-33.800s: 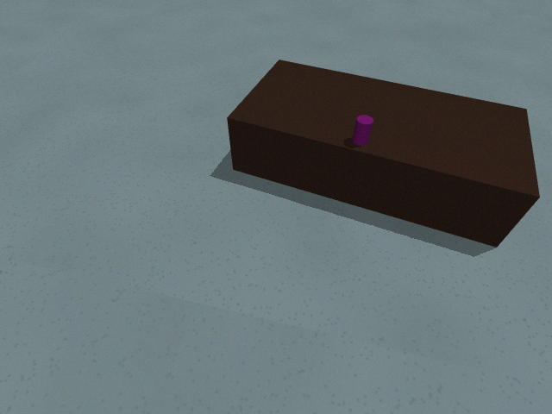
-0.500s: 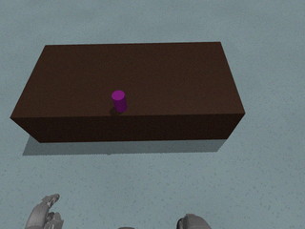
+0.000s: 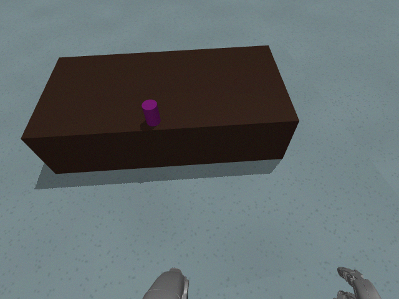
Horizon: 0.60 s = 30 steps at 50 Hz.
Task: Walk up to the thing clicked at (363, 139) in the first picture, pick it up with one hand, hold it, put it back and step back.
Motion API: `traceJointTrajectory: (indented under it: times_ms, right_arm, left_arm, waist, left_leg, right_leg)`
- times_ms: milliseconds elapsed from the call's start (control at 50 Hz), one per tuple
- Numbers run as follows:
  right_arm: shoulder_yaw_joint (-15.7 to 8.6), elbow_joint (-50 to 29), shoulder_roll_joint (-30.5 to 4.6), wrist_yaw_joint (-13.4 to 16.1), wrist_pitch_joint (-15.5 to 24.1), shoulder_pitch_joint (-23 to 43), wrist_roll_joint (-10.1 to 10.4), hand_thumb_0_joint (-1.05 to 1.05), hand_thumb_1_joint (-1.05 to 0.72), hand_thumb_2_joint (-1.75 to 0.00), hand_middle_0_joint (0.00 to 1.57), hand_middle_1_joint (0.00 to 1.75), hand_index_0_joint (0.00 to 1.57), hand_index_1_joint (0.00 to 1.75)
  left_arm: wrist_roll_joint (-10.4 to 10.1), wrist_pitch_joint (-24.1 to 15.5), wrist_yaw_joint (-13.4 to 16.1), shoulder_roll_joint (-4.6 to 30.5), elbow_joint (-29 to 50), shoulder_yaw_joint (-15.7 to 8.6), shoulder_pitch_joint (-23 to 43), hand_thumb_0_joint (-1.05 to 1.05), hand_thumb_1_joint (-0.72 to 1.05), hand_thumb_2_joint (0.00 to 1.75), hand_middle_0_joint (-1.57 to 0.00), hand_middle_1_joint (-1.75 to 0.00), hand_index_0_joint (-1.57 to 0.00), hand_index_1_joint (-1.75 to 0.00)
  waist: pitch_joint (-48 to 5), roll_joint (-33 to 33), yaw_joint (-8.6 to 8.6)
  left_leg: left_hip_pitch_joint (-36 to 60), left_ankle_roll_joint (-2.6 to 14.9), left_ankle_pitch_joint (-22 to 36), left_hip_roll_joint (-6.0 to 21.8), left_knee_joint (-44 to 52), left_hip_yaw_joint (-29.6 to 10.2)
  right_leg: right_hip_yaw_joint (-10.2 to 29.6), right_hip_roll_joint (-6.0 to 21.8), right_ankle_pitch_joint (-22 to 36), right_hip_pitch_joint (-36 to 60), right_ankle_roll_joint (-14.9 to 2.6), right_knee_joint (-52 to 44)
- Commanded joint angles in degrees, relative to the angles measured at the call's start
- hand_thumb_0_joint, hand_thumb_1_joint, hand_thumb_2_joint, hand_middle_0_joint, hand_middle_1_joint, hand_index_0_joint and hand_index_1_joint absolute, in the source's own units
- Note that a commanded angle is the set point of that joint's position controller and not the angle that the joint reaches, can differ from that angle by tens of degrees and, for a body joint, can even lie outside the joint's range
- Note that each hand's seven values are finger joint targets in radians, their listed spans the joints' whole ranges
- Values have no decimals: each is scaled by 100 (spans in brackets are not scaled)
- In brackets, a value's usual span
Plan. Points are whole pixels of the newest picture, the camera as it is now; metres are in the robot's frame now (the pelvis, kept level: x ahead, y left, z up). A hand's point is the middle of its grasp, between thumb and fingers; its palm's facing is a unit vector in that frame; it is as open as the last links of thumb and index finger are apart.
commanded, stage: step back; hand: left
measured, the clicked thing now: (151, 113) +0.91 +0.30 -0.37
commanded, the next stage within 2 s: stand in 1.42 s
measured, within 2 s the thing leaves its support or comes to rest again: neither
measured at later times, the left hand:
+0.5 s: hand out of the picture -0.08 +0.26 -0.15, palm faces +0.07 -0.94 -0.33, open 7.4 cm
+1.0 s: hand out of the picture -0.08 +0.30 -0.14, palm faces +0.01 -0.92 -0.38, open 7.4 cm
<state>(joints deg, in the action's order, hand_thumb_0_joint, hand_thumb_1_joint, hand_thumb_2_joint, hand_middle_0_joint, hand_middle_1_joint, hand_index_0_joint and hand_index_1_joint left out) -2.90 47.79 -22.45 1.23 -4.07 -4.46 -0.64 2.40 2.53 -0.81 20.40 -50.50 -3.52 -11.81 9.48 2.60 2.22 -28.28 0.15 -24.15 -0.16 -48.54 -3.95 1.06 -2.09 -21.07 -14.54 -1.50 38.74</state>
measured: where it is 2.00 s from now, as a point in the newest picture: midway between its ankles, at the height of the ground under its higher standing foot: outside the picture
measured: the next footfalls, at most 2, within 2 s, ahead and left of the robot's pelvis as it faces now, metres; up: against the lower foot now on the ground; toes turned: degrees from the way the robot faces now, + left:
left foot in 0.26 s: -0.09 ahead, +0.12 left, +0.00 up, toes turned +4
right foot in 0.54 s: -0.11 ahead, -0.14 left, +0.00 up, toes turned +4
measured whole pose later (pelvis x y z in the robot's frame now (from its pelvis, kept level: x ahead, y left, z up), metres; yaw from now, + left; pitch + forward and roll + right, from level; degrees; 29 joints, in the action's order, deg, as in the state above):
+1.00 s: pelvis -0.12 +0.01 +0.01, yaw +2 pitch -2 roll +0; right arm -2.8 55.3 -18.8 -1.0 1.5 -12.0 -2.2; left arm 1.2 -0.6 -0.7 24.4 -56.1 -2.9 -13.6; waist 4.2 -2.0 0.4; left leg -13.9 1.4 -15.6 0.7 -31.2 3.0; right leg 1.1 1.0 -27.7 -20.1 -1.3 48.6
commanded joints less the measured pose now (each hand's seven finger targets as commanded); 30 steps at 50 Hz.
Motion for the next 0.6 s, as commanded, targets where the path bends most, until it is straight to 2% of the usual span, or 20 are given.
traceJointTrajectory:
  times_ms: [0, 40, 140, 180, 220, 240, 260, 280, 300, 320, 340, 360, 380, 420, 460, 500, 520, 540, 560, 580]
  right_arm:
    - [-338, -222, -1206, 55, 126, -364, 44, 0, -90, -90, 20, 30, 20, 30]
    - [-258, -121, -993, 78, 161, -603, 28, 0, -90, -90, 20, 30, 20, 30]
    - [-161, -238, -838, 93, 354, -614, -51, 0, -90, -90, 20, 30, 20, 30]
    - [-203, -130, -832, 87, 426, -775, -109, 0, -90, -90, 20, 30, 20, 30]
    - [-270, 125, -887, 93, 469, -1166, -131, 0, -90, -90, 20, 30, 20, 30]
    - [-375, 143, -1188, 94, 471, -1146, -203, 0, -90, -90, 20, 30, 20, 30]
    - [-470, 74, -1653, 80, 463, -841, -299, 0, -90, -90, 20, 30, 20, 30]
    - [-501, -44, -2068, 40, 455, -731, -231, 0, -90, -90, 20, 30, 20, 30]
    - [-478, -101, -1897, 66, 513, -288, -228, 0, -90, -90, 20, 30, 20, 30]
    - [-369, -82, -1603, 72, 543, -164, -248, 0, -90, -90, 20, 30, 20, 30]
    - [-253, -107, -1321, 76, 571, 106, -250, 0, -90, -90, 20, 30, 20, 30]
    - [-202, -124, -1181, 74, 596, 120, -206, 0, -90, -90, 20, 30, 20, 30]
    - [-224, -104, -1168, 52, 609, 41, -181, 0, -90, -90, 20, 30, 20, 30]
    - [-307, 26, -1243, -17, 575, -205, -215, 0, -90, -90, 20, 30, 20, 30]
    - [-359, 47, -1361, -64, 505, -386, -242, 0, -90, -90, 20, 30, 20, 30]
    - [-338, 60, -1288, -97, 418, -422, -209, 0, -90, -90, 20, 30, 20, 30]
    - [-262, 31, -973, -91, 408, -454, -155, 0, -90, -90, 20, 30, 20, 30]
    - [-159, -86, -663, -106, 432, -497, -103, 0, -90, -90, 20, 30, 20, 30]
    - [-182, -140, -723, -90, 435, -214, -150, 0, -90, -90, 20, 30, 20, 30]
    - [-270, -44, -977, -63, 460, -165, -171, 0, -90, -90, 20, 30, 20, 30]
  left_arm:
    - [4, -198, 188, 1656, 839, -447, 874, 0, 90, 90, -20, -30, -20, -30]
    - [24, -160, 196, 1429, 846, -490, 953, 0, 90, 90, -20, -30, -20, -30]
    - [109, -59, 256, 1375, 836, -479, 252, 0, 90, 90, -20, -30, -20, -30]
    - [49, -28, 219, 1413, 795, -466, 112, 0, 90, 90, -20, -30, -20, -30]
    - [-38, 47, 155, 1438, 799, -383, 86, 0, 90, 90, -20, -30, -20, -30]
    - [-36, 47, 136, 1186, 808, -287, -43, 0, 90, 90, -20, -30, -20, -30]
    - [-90, 35, 113, 923, 802, -202, -52, 0, 90, 90, -20, -30, -20, -30]
    - [-64, 33, 214, 1288, 854, -326, 684, 0, 90, 90, -20, -30, -20, -30]
    - [-59, 34, 187, 1442, 800, -370, 874, 0, 90, 90, -20, -30, -20, -30]
    - [-84, 28, 127, 1422, 666, -384, 831, 0, 90, 90, -20, -30, -20, -30]
    - [-174, 8, 82, 1271, 515, -337, 417, 0, 90, 90, -20, -30, -20, -30]
    - [-184, -11, 63, 1242, 417, -322, 126, 0, 90, 90, -20, -30, -20, -30]
    - [-167, -18, 30, 1248, 371, -319, 101, 0, 90, 90, -20, -30, -20, -30]
    - [-116, -107, -40, 1189, 344, -289, 403, 0, 90, 90, -20, -30, -20, -30]
    - [-93, -230, -36, 1125, 291, -272, 331, 0, 90, 90, -20, -30, -20, -30]
    - [-40, -378, 51, 1073, 6, -277, -36, 0, 90, 90, -20, -30, -20, -30]
    - [-4, -461, 109, 1249, -142, -331, -362, 0, 90, 90, -20, -30, -20, -30]
    - [69, -550, 152, 1624, -175, -422, -522, 0, 90, 90, -20, -30, -20, -30]
    - [45, -561, 163, 1909, -104, -485, -212, 0, 90, 90, -20, -30, -20, -30]
    - [39, -561, 148, 2048, 21, -487, 64, 0, 90, 90, -20, -30, -20, -30]
  waist:
    - [-374, -835, -295]
    - [-536, -975, -301]
    - [-1174, -1412, 88]
    - [-1497, -1509, 126]
    - [-1611, -1261, -29]
    - [-1561, -534, 6]
    - [-1276, 761, 95]
    - [-975, 856, -394]
    - [-551, 748, -258]
    - [-437, 346, -175]
    - [-535, 357, 91]
    - [-639, 469, 201]
    - [-662, 557, 135]
    - [-553, 735, -212]
    - [-667, 943, -307]
    - [-793, 717, -127]
    - [-1021, 269, -12]
    - [-1067, -882, -10]
    - [-723, -915, 116]
    - [-395, -838, 83]
  left_leg:
    - [459, 12, -302, -594, -2101, -691]
    - [318, -74, -138, -759, -2214, -481]
    - [75, -177, -552, -265, 506, 129]
    - [536, -103, -119, -187, 1683, 379]
    - [1632, 61, 1035, -215, 3024, 379]
    - [2309, 286, 755, 470, 3011, -709]
    - [2626, 776, 1059, 1661, 3111, -2353]
    - [1041, 1520, 702, 2399, 3265, -2782]
    - [164, 1610, 468, 2444, 3464, -2789]
    - [139, 1361, 1028, 1895, 3209, -1813]
    - [587, 1074, 1787, 1389, 2901, -1010]
    - [808, 915, 1899, 1191, 2774, -683]
    - [808, 832, 1101, 1104, 2869, -650]
    - [1130, 751, -532, 939, 3036, -765]
    - [1443, 884, -809, 1041, 2907, -788]
    - [1265, 740, -284, 912, 2256, -486]
    - [895, 556, 159, 776, 1453, -329]
    - [-33, 230, -51, 225, 410, 92]
    - [-661, 37, -755, 10, 101, 176]
    - [-120, -45, -746, 230, -85, -140]
  right_leg:
    - [1530, 1659, 1310, -1247, -1006, -1938]
    - [915, 1312, 1492, -927, -811, -1679]
    - [927, 1440, 2217, 1262, -886, -1014]
    - [945, 1465, 2282, 1574, -837, -598]
    - [796, 1248, 1963, 891, -550, -119]
    - [655, 997, 974, -290, -277, 261]
    - [4, 170, -928, -1835, 12, 1195]
    - [456, 255, -1548, -1183, 134, 1796]
    - [794, 391, -1221, -673, 96, 2323]
    - [798, 226, -899, -417, 78, 2253]
    - [792, 50, -556, -561, 67, 2224]
    - [663, 21, -342, -640, 49, 2114]
    - [418, 83, -314, -480, 43, 1668]
    - [117, 185, -480, -440, 139, 401]
    - [-110, 137, -686, -237, 128, -478]
    - [-167, -4, 92, 585, -28, -2023]
    - [611, 347, 293, 1257, -102, -2220]
    - [2082, 1181, 309, 1787, -311, -2460]
    - [2898, 1961, -823, 1288, -891, -2484]
    - [3209, 2321, -1144, 199, -1232, -2455]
